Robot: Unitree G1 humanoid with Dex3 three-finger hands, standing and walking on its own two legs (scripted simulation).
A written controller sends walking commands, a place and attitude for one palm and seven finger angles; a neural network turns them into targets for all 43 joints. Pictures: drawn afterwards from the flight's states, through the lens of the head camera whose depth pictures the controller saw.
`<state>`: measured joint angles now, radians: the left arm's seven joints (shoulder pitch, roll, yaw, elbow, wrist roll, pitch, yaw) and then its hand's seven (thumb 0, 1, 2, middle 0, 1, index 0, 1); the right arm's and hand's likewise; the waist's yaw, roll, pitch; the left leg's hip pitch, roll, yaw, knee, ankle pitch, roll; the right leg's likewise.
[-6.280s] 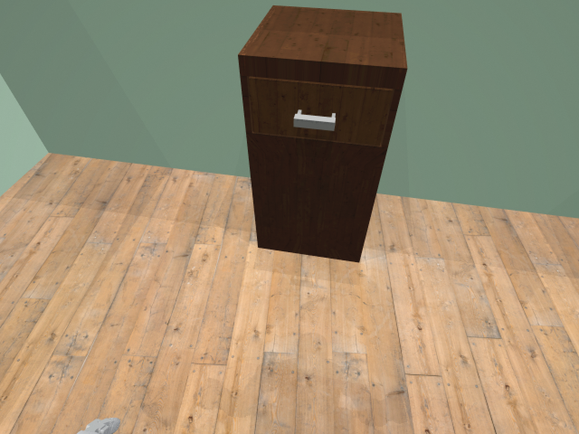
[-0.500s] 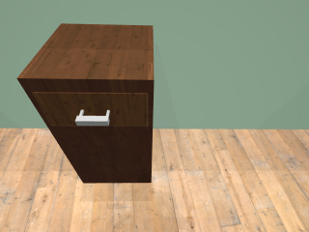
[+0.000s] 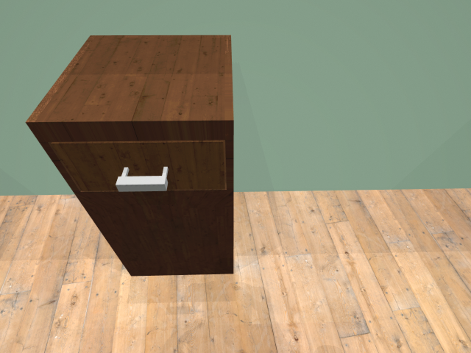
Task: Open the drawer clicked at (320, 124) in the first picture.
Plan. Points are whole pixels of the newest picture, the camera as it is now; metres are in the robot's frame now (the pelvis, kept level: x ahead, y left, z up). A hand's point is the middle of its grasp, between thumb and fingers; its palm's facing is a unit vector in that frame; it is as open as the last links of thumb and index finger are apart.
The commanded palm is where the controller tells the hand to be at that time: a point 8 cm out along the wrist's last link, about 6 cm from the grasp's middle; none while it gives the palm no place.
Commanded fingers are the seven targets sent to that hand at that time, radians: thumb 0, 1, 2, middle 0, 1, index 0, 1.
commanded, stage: look again from close up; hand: left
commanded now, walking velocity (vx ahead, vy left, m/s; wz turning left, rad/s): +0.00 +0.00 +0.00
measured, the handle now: (144, 177) +0.52 +0.27 -0.07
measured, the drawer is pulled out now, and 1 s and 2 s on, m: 0.00 0.00 0.00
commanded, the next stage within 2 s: shuffle to correct the standing spot in 0.46 s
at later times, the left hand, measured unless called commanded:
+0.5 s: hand out of the picture +0.01 +0.14 -0.18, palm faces +0.03 -0.98 -0.18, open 7.4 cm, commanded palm none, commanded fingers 0.00 0.90 0.90 -0.20 -0.30 -0.20 -0.30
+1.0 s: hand out of the picture -0.02 +0.22 -0.20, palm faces +0.13 -0.96 -0.24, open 7.4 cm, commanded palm none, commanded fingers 0.00 0.90 0.90 -0.20 -0.30 -0.20 -0.30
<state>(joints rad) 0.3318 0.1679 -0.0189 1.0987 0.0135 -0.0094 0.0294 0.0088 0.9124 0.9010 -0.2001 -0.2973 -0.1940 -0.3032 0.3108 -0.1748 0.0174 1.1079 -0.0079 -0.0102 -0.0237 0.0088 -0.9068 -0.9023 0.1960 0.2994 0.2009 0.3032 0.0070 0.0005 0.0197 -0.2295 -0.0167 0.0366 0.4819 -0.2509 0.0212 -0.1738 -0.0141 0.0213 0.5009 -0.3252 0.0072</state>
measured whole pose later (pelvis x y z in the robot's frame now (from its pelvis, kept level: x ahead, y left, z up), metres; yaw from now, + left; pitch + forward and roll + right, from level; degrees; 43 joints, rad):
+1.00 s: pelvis +0.02 +0.02 -0.02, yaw +4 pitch -1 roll +2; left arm 0.33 0.22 0.04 1.04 0.02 0.03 0.04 0.01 0.91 0.90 -0.20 -0.30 -0.20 -0.30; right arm 0.19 -0.18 -0.03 0.98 -0.02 0.00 -0.02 0.01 -0.91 -0.90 0.19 0.30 0.20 0.30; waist 0.03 -0.08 0.05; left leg -0.34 -0.01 0.07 0.64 -0.27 0.02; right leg -0.27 -0.07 0.01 0.84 -0.55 0.00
